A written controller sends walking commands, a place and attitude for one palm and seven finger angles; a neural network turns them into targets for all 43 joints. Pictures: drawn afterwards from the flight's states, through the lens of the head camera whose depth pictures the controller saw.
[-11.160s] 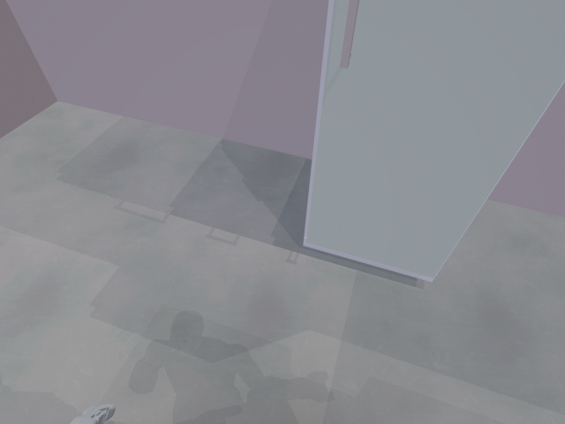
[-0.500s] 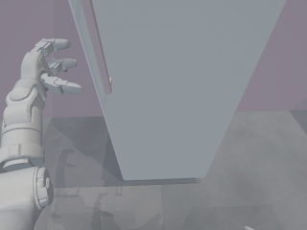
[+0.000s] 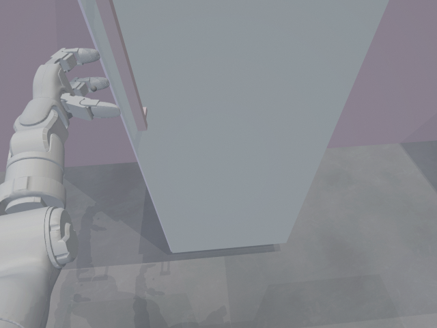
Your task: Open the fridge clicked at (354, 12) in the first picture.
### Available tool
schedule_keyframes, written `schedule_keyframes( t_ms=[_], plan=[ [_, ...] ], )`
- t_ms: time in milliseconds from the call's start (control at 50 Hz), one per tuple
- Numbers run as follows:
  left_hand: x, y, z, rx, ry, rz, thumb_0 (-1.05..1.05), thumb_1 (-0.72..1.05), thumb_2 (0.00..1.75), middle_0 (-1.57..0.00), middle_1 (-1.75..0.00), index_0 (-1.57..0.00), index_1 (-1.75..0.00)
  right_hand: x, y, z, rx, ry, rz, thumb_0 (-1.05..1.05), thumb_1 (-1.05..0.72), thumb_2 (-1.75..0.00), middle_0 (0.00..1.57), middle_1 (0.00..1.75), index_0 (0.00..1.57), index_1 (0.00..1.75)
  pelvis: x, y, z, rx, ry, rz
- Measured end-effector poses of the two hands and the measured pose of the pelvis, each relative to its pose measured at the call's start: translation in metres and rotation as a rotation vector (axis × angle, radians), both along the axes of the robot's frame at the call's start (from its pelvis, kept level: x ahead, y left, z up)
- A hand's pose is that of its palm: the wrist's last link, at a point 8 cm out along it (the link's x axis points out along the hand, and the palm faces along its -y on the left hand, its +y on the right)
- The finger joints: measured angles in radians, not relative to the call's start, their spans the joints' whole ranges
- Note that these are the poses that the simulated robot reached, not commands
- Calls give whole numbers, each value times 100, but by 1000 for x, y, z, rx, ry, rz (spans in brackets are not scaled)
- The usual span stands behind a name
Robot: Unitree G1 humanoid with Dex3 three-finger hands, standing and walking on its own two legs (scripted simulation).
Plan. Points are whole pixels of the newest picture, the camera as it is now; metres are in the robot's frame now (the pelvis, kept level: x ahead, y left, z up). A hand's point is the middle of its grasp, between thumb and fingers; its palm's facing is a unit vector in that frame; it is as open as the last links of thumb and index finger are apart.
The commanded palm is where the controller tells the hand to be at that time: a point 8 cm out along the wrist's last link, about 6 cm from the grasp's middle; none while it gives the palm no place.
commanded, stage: move the hooked fingers beside the handle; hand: left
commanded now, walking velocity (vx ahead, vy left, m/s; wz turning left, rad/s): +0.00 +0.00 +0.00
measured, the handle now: (122, 47) +0.51 +0.16 +0.27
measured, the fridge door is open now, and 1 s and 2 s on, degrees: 0 0 0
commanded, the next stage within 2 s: feel for the door with the fingertips in 0.50 s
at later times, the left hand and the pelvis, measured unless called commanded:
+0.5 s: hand (84, 94) +0.44 +0.22 +0.23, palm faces +0.09 -1.00 +0.02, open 14.0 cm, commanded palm +0.41 +0.27 +0.22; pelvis +0.00 +0.00 +0.00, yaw +1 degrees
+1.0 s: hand (118, 94) +0.45 +0.17 +0.22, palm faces +0.07 -1.00 +0.01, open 14.0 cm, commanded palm +0.42 +0.23 +0.22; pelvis +0.00 +0.00 +0.00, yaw +1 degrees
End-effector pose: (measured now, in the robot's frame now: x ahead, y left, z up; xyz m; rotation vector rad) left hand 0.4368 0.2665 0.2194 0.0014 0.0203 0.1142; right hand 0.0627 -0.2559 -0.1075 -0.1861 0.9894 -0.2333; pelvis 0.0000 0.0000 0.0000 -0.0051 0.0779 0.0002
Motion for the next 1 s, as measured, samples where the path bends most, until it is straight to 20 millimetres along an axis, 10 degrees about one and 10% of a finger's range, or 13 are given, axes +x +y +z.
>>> schedule_keyframes(
  t_ms=[160,540,1000],
  plan=[
    [-15,6,-3,-11,-48,-30,-1,-50,30,-30,-120,-31,-121,-14,-9,0,-18,49,-24,2,-90,-90,20,30,21,29,4,-1,1,-2,-17,-2],
    [-27,6,1,-10,7,-13,-1,-50,30,-30,-120,-30,-120,55,5,16,-4,-149,69,1,-90,-90,20,30,21,29,-3,-1,0,-4,-25,22],
    [-13,-44,-3,-13,-30,-46,-1,-50,30,-30,-120,-30,-120,21,5,2,14,-52,35,1,-90,-90,20,30,20,29,-4,0,0,-1,-25,11]
  ],
)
